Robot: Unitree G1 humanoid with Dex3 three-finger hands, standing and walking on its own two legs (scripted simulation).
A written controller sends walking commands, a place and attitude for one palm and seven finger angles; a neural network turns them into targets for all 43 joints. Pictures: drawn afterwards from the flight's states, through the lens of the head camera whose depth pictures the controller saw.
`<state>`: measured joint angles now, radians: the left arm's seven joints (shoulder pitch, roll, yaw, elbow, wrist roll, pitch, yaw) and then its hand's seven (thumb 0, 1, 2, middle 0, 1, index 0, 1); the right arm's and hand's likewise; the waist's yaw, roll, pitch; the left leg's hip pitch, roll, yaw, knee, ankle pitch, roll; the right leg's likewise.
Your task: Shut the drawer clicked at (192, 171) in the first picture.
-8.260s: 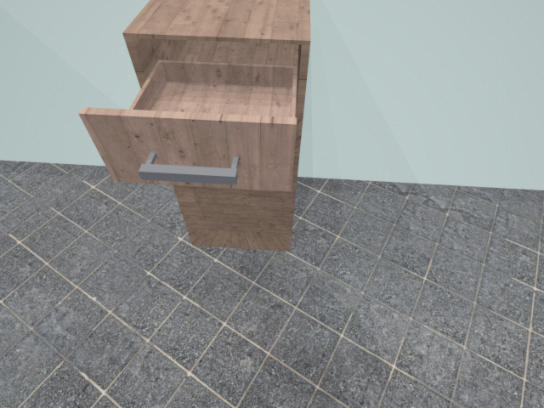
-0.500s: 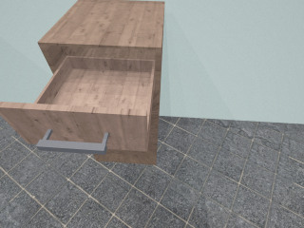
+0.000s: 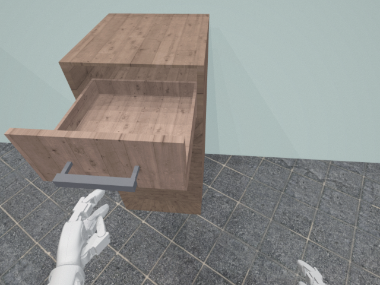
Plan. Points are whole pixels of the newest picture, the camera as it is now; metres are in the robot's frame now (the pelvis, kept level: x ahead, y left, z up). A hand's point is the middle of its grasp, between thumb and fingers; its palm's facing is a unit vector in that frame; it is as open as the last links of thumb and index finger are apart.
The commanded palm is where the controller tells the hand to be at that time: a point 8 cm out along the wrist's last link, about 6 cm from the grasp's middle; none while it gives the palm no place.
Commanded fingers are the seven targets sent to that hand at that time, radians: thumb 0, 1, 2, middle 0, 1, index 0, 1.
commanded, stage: raise the hand and make a fist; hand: left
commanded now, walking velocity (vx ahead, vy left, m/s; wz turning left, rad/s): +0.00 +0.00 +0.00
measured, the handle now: (98, 175) +0.34 +0.22 +0.06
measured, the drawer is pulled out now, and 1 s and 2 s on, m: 0.30 0.30 0.30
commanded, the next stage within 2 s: bring the fist close to the handle in 1.68 s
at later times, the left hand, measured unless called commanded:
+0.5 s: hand (107, 254) +0.18 +0.17 +0.03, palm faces -0.18 -0.98 -0.05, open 4.4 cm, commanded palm +0.14 +0.24 +0.05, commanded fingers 0.00 0.90 0.90 -0.94 -1.10 -0.94 -1.10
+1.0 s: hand (76, 240) +0.17 +0.19 +0.12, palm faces +0.01 -0.99 -0.12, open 3.1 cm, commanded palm +0.13 +0.24 +0.12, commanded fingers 0.00 0.90 0.90 -1.40 -1.60 -1.40 -1.60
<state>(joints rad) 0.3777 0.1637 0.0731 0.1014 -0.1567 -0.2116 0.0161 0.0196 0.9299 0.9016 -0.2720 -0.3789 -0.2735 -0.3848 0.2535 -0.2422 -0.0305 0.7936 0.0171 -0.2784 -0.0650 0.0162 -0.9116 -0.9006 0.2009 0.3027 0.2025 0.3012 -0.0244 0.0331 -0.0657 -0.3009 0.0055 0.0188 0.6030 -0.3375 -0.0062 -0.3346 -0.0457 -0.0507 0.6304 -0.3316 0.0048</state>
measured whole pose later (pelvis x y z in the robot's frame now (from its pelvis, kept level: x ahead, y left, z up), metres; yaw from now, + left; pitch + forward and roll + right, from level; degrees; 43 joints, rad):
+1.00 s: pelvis +0.00 +0.01 -0.02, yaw +1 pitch +2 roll -1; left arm 0.54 0.25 0.17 -0.40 -0.26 -0.15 -0.24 0.02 0.90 0.90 -1.25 -1.44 -1.25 -1.44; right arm 0.22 -0.22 0.04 0.56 0.06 -0.35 -0.06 0.02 -0.90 -0.90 0.20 0.30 0.20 0.30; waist 0.04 0.05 -0.10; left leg -0.39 0.02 -0.01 0.79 -0.44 0.00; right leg -0.38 -0.03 -0.07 0.75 -0.40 0.01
